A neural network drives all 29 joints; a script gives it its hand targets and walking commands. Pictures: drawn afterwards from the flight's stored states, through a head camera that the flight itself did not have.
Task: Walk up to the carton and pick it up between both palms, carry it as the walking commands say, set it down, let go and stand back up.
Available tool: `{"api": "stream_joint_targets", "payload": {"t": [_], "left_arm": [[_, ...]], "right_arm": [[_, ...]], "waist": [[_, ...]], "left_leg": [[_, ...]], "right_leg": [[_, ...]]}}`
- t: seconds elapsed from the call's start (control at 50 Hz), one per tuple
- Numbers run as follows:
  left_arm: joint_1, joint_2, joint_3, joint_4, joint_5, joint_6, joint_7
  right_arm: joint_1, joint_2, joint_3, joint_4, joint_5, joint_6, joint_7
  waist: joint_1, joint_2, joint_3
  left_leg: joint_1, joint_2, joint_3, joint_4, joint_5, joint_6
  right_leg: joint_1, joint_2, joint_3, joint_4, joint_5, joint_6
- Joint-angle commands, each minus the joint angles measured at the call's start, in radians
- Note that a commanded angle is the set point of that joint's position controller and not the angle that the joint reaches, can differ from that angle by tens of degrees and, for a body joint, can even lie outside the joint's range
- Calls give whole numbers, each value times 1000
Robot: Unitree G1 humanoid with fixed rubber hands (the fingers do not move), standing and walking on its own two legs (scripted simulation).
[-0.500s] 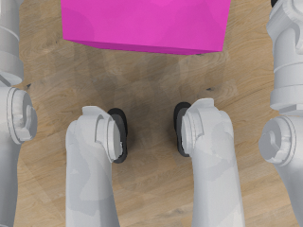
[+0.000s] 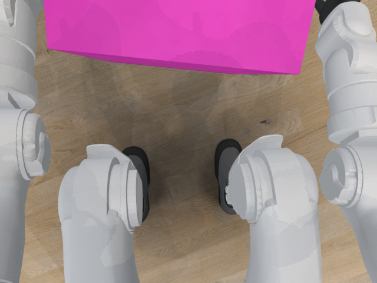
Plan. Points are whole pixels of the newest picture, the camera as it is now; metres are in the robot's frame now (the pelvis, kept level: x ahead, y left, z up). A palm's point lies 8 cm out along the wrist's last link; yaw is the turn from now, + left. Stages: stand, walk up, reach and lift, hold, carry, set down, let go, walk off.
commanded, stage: reach and lift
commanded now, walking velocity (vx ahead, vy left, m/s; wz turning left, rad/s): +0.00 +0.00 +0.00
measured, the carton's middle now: (181, 3) +0.53 +0.00 -0.22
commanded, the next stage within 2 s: none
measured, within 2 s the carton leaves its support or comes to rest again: leaves its support in 1.20 s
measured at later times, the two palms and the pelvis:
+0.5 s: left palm out of the picture +0.57 +0.19 -0.16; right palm (338, 2) +0.52 -0.22 -0.16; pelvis +0.00 +0.00 +0.00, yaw +0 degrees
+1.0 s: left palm out of the picture +0.58 +0.18 -0.15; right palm out of the picture +0.53 -0.20 -0.15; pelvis -0.01 +0.01 +0.01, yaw +0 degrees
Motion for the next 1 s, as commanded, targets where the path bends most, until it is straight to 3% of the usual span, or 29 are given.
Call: {"api": "stream_joint_targets", "payload": {"t": [0.0, 0.04, 0.1, 0.16, 0.26, 0.44, 0.6, 0.7, 0.88, 0.98], "left_arm": [[-325, 180, 2, -215, 4, -42, 17], [-310, 149, -18, -238, -4, -39, 19], [-299, 129, -22, -271, -14, -37, 21], [-294, 136, -7, -303, -13, -37, 31], [-284, 143, 30, -280, 13, -30, 43], [-396, 77, -36, -228, -7, -25, 25], [-438, 25, -71, -159, -17, -46, 28], [-456, -45, -121, -168, -41, -58, 35], [-523, -280, -200, -186, -56, -50, 24], [-573, -515, -217, -182, -50, -40, -19]], "right_arm": [[-275, -240, -62, -162, -2, -63, -4], [-239, -231, -65, -140, -2, -63, -1], [-218, -220, -64, -127, -10, -65, 6], [-233, -222, -65, -164, -8, -72, 12], [-290, -233, -56, -199, -5, -76, 11], [-382, -124, 21, -164, 13, -55, 1], [-364, -65, 3, -39, -17, -77, -21], [-391, -20, 14, -48, -16, -96, -24], [-525, 178, 109, -90, 24, -100, 17], [-638, 376, 173, -124, 20, -89, 69]], "waist": [[-58, 205, -1776], [-73, 228, -1782], [-87, 206, -1785], [-83, 175, -1814], [-47, 138, -1787], [-40, 144, -1692], [-79, 160, -1666], [-103, 170, -1706], [-96, 187, -1730], [-82, 173, -1711]], "left_leg": [[815, 29, 85, -188, 411, 22], [844, 29, 78, -191, 436, 16], [874, 27, 65, -194, 467, 16], [889, 23, 58, -189, 498, 24], [855, 21, 60, -194, 466, 31], [756, 20, 79, -224, 325, 35], [725, 10, 74, -231, 318, 26], [773, 1, 60, -230, 369, 22], [858, -17, 38, -235, 422, 29], [843, -36, 36, -225, 427, 31]], "right_leg": [[694, -18, -145, -182, 471, 12], [665, -19, -149, -179, 480, 6], [635, -20, -154, -175, 488, 5], [638, -19, -154, -172, 509, 9], [637, -18, -152, -176, 483, 17], [680, -11, -137, -211, 391, 15], [704, 7, -129, -225, 412, 6], [695, 14, -135, -225, 447, 2], [626, 16, -143, -220, 436, 4], [616, 25, -141, -214, 418, 6]]}}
